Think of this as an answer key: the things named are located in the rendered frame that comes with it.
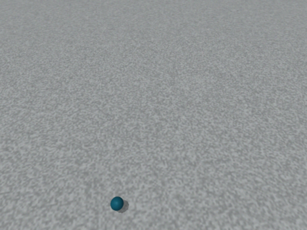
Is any ball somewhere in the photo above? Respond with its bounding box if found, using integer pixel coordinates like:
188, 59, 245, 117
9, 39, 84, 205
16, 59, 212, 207
110, 196, 124, 211

